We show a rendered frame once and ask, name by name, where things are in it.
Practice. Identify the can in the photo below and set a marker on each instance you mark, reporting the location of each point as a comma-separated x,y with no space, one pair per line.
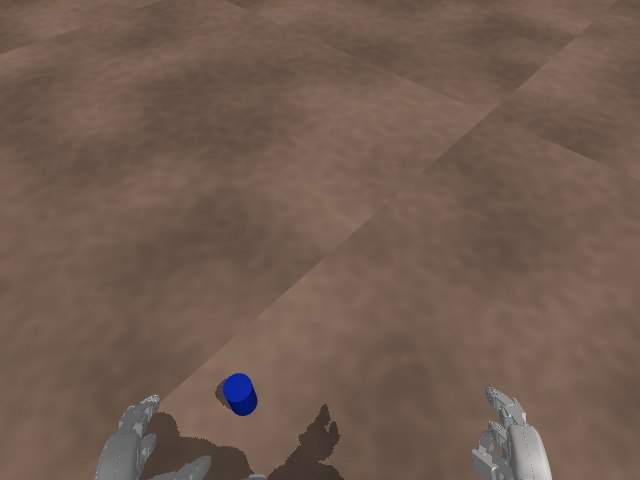
240,394

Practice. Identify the left robot hand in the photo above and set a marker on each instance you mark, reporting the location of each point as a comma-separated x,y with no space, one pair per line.
124,454

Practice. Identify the right robot hand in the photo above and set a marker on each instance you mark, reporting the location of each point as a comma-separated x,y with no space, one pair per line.
524,456

